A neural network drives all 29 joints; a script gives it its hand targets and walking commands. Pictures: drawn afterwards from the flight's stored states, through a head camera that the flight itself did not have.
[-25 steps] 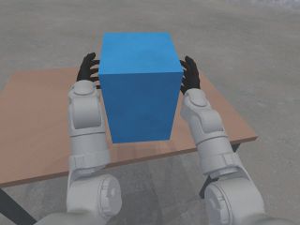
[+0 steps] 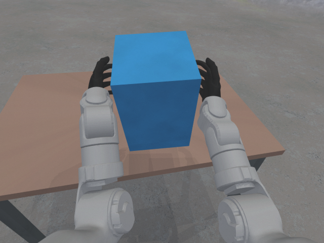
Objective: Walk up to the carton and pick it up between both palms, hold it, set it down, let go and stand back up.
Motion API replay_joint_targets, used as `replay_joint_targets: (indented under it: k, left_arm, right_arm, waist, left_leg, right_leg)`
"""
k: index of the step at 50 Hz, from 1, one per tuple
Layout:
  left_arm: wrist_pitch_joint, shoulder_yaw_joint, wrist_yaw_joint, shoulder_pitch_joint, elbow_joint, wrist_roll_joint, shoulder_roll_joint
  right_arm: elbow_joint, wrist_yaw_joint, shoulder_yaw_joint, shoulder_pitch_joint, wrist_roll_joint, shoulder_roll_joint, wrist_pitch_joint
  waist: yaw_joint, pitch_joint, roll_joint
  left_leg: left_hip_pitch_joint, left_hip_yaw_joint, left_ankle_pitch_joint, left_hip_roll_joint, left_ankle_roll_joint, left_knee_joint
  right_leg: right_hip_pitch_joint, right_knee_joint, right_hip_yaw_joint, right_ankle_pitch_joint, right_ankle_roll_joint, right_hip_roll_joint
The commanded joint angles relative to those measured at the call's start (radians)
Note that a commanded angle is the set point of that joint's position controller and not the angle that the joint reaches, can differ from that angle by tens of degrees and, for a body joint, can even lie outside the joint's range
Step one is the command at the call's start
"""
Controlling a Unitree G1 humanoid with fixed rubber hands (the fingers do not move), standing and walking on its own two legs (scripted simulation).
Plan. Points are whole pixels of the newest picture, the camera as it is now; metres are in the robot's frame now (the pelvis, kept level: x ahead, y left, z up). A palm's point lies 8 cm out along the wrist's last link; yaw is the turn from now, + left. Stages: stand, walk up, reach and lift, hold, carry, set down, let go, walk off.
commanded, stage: set down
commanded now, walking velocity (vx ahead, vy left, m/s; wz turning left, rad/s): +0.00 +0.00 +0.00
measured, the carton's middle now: (155, 95) +0.41 +0.01 +0.19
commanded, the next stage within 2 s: none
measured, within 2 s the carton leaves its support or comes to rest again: neither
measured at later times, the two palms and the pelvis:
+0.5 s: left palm (119, 113) +0.40 +0.11 +0.14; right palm (215, 109) +0.39 -0.14 +0.16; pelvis +0.03 +0.00 +0.00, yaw +0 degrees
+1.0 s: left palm (120, 117) +0.40 +0.11 +0.12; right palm (213, 113) +0.39 -0.14 +0.15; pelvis +0.02 +0.00 +0.00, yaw -1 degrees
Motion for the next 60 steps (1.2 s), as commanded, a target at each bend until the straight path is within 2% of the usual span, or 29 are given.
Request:
replay_joint_targets:
  k: [1, 3, 5, 7, 9, 12, 13, 14, 16, 20, 23, 26, 28, 30, 34, 36, 41, 43, 45, 47, 48, 49, 51, 53, 54, 56, 60]
  left_arm:
    - [-0.123, -0.352, -0.151, -0.530, 0.012, -0.145, -0.422]
    - [-0.158, -0.361, -0.146, -0.523, -0.013, -0.154, -0.425]
    - [-0.187, -0.384, -0.136, -0.510, -0.013, -0.163, -0.428]
    - [-0.218, -0.420, -0.126, -0.481, -0.033, -0.181, -0.445]
    - [-0.253, -0.462, -0.115, -0.490, -0.073, -0.200, -0.451]
    - [-0.308, -0.554, -0.084, -0.495, -0.153, -0.241, -0.487]
    - [-0.328, -0.579, -0.067, -0.511, -0.201, -0.252, -0.497]
    - [-0.338, -0.602, -0.056, -0.526, -0.216, -0.266, -0.512]
    - [-0.356, -0.640, -0.033, -0.524, -0.260, -0.287, -0.515]
    - [-0.353, -0.679, -0.009, -0.485, -0.282, -0.299, -0.505]
    - [-0.340, -0.647, -0.002, -0.465, -0.261, -0.282, -0.481]
    - [-0.315, -0.605, -0.010, -0.442, -0.220, -0.271, -0.473]
    - [-0.307, -0.564, -0.023, -0.436, -0.175, -0.263, -0.470]
    - [-0.306, -0.518, -0.034, -0.437, -0.107, -0.242, -0.463]
    - [-0.335, -0.441, -0.055, -0.471, -0.011, -0.216, -0.441]
    - [-0.365, -0.445, -0.051, -0.509, 0.003, -0.215, -0.453]
    - [-0.460, -0.489, -0.009, -0.645, 0.065, -0.244, -0.523]
    - [-0.506, -0.497, 0.014, -0.713, 0.079, -0.257, -0.531]
    - [-0.527, -0.473, 0.024, -0.707, 0.147, -0.257, -0.539]
    - [-0.529, -0.417, 0.030, -0.679, 0.210, -0.219, -0.524]
    - [-0.533, -0.407, 0.031, -0.663, 0.223, -0.214, -0.524]
    - [-0.536, -0.399, 0.032, -0.669, 0.221, -0.221, -0.523]
    - [-0.533, -0.351, 0.030, -0.638, 0.272, -0.212, -0.513]
    - [-0.548, -0.333, 0.027, -0.640, 0.266, -0.209, -0.517]
    - [-0.554, -0.333, 0.028, -0.640, 0.266, -0.203, -0.520]
    - [-0.559, -0.299, 0.026, -0.643, 0.294, -0.194, -0.495]
    - [-0.573, -0.303, 0.031, -0.661, 0.274, -0.195, -0.502]
  right_arm:
    - [-0.183, 0.142, 0.251, -0.698, -0.030, 0.322, -0.188]
    - [-0.161, 0.151, 0.234, -0.653, -0.062, 0.314, -0.225]
    - [-0.111, 0.158, 0.234, -0.613, -0.088, 0.307, -0.256]
    - [-0.069, 0.168, 0.226, -0.552, -0.104, 0.289, -0.286]
    - [-0.059, 0.170, 0.246, -0.519, -0.098, 0.306, -0.313]
    - [-0.083, 0.167, 0.315, -0.492, -0.070, 0.344, -0.354]
    - [-0.082, 0.166, 0.343, -0.476, -0.054, 0.346, -0.360]
    - [-0.089, 0.163, 0.357, -0.477, -0.049, 0.360, -0.365]
    - [-0.107, 0.160, 0.403, -0.469, -0.021, 0.371, -0.372]
    - [-0.147, 0.149, 0.459, -0.443, 0.012, 0.366, -0.359]
    - [-0.152, 0.150, 0.486, -0.452, 0.021, 0.359, -0.332]
    - [-0.130, 0.147, 0.481, -0.440, 0.016, 0.342, -0.305]
    - [-0.127, 0.144, 0.457, -0.446, 0.000, 0.347, -0.299]
    - [-0.076, 0.147, 0.419, -0.438, -0.030, 0.342, -0.285]
    - [0.021, 0.165, 0.312, -0.436, -0.089, 0.333, -0.290]
    - [0.038, 0.183, 0.277, -0.458, -0.105, 0.339, -0.317]
    - [0.141, 0.227, 0.144, -0.508, -0.177, 0.352, -0.378]
    - [0.189, 0.239, 0.102, -0.533, -0.203, 0.371, -0.390]
    - [0.218, 0.246, 0.068, -0.559, -0.232, 0.376, -0.397]
    - [0.291, 0.257, 0.036, -0.532, -0.252, 0.371, -0.386]
    - [0.293, 0.259, 0.023, -0.531, -0.257, 0.371, -0.390]
    - [0.318, 0.262, 0.018, -0.533, -0.258, 0.368, -0.392]
    - [0.345, 0.263, 0.021, -0.531, -0.254, 0.368, -0.387]
    - [0.333, 0.260, 0.041, -0.552, -0.239, 0.384, -0.387]
    - [0.327, 0.259, 0.050, -0.563, -0.241, 0.398, -0.391]
    - [0.359, 0.257, 0.046, -0.555, -0.251, 0.412, -0.385]
    - [0.364, 0.261, 0.028, -0.539, -0.253, 0.413, -0.382]
  waist:
    - [-0.004, -0.350, 0.091]
    - [-0.016, -0.366, 0.075]
    - [-0.021, -0.364, 0.082]
    - [-0.043, -0.371, 0.094]
    - [-0.047, -0.419, 0.099]
    - [-0.061, -0.519, 0.134]
    - [-0.056, -0.560, 0.146]
    - [-0.070, -0.562, 0.150]
    - [-0.064, -0.573, 0.157]
    - [-0.054, -0.605, 0.151]
    - [-0.029, -0.577, 0.111]
    - [-0.021, -0.546, 0.072]
    - [-0.010, -0.507, 0.026]
    - [-0.016, -0.450, 0.009]
    - [-0.004, -0.406, 0.016]
    - [0.005, -0.467, 0.041]
    - [-0.023, -0.538, 0.123]
    - [-0.027, -0.578, 0.125]
    - [-0.020, -0.582, 0.115]
    - [-0.001, -0.544, 0.118]
    - [0.012, -0.543, 0.120]
    - [0.006, -0.549, 0.122]
    - [0.020, -0.522, 0.087]
    - [0.036, -0.556, 0.079]
    - [0.030, -0.567, 0.076]
    - [0.035, -0.552, 0.036]
    - [0.027, -0.539, 0.063]
  left_leg:
    - [0.038, 0.067, -0.016, 0.000, -0.015, -0.094]
    - [0.067, 0.065, 0.008, -0.001, -0.018, -0.089]
    - [0.089, 0.063, 0.065, 0.004, -0.029, -0.078]
    - [0.139, 0.057, 0.151, 0.010, -0.043, -0.060]
    - [0.146, 0.051, 0.226, 0.008, -0.050, -0.045]
    - [0.204, 0.028, 0.442, 0.009, -0.070, 0.007]
    - [0.228, 0.029, 0.475, 0.004, -0.076, 0.021]
    - [0.225, 0.021, 0.511, 0.005, -0.085, 0.029]
    - [0.205, 0.012, 0.566, -0.001, -0.087, 0.042]
    - [0.172, -0.006, 0.532, -0.006, -0.083, 0.046]
    - [0.123, 0.001, 0.421, -0.016, -0.066, 0.014]
    - [0.086, 0.007, 0.326, -0.020, -0.048, -0.014]
    - [0.057, 0.010, 0.262, -0.018, -0.038, -0.034]
    - [0.023, 0.016, 0.188, -0.017, -0.026, -0.059]
    - [-0.026, 0.035, 0.033, -0.009, -0.007, -0.099]
    - [-0.001, 0.038, 0.050, -0.006, -0.017, -0.099]
    - [0.086, 0.033, 0.095, 0.013, -0.061, -0.074]
    - [0.096, 0.040, 0.090, 0.011, -0.063, -0.072]
    - [0.071, 0.037, 0.062, 0.016, -0.060, -0.078]
    - [0.054, 0.051, 0.059, 0.019, -0.059, -0.088]
    - [0.041, 0.052, 0.068, 0.021, -0.058, -0.085]
    - [0.050, 0.054, 0.082, 0.019, -0.063, -0.081]
    - [0.032, 0.054, 0.121, 0.018, -0.062, -0.071]
    - [-0.002, 0.055, 0.122, 0.006, -0.049, -0.078]
    - [-0.005, 0.060, 0.152, 0.005, -0.048, -0.075]
    - [-0.035, 0.058, 0.115, 0.009, -0.038, -0.085]
    - [-0.060, 0.058, 0.123, 0.005, -0.039, -0.088]
  right_leg:
    - [0.048, -0.049, -0.079, -0.033, 0.051, 0.035]
    - [0.042, -0.054, -0.080, -0.009, 0.049, 0.032]
    - [0.049, -0.050, -0.084, 0.020, 0.045, 0.035]
    - [0.027, -0.047, -0.092, 0.063, 0.042, 0.043]
    - [0.058, -0.041, -0.082, 0.148, 0.042, 0.039]
    - [0.092, -0.010, -0.071, 0.335, 0.041, 0.046]
    - [0.102, -0.006, -0.073, 0.368, 0.042, 0.046]
    - [0.097, -0.003, -0.068, 0.404, 0.042, 0.046]
    - [0.106, 0.014, -0.061, 0.482, 0.046, 0.046]
    - [0.135, 0.033, -0.042, 0.561, 0.051, 0.034]
    - [0.142, 0.037, -0.042, 0.545, 0.065, 0.034]
    - [0.157, 0.032, -0.031, 0.538, 0.073, 0.022]
    - [0.162, 0.027, -0.029, 0.504, 0.077, 0.022]
    - [0.146, 0.010, -0.025, 0.443, 0.080, 0.018]
    - [0.141, -0.001, -0.021, 0.298, 0.075, 0.000]
    - [0.127, 0.001, -0.031, 0.294, 0.067, 0.005]
    - [-0.029, -0.025, -0.059, 0.167, 0.026, 0.020]
    - [-0.065, -0.025, -0.067, 0.145, 0.024, 0.021]
    - [-0.066, -0.026, -0.058, 0.138, 0.022, 0.021]
    - [-0.055, -0.025, -0.063, 0.132, 0.027, 0.024]
    - [-0.041, -0.022, -0.054, 0.148, 0.027, 0.019]
    - [-0.037, -0.021, -0.048, 0.163, 0.029, 0.022]
    - [-0.014, -0.013, -0.049, 0.207, 0.038, 0.025]
    - [0.058, 0.002, -0.031, 0.278, 0.052, 0.019]
    - [0.061, 0.009, -0.029, 0.322, 0.057, 0.019]
    - [0.092, 0.016, -0.025, 0.337, 0.065, 0.018]
    - [0.098, 0.025, -0.015, 0.375, 0.064, 0.013]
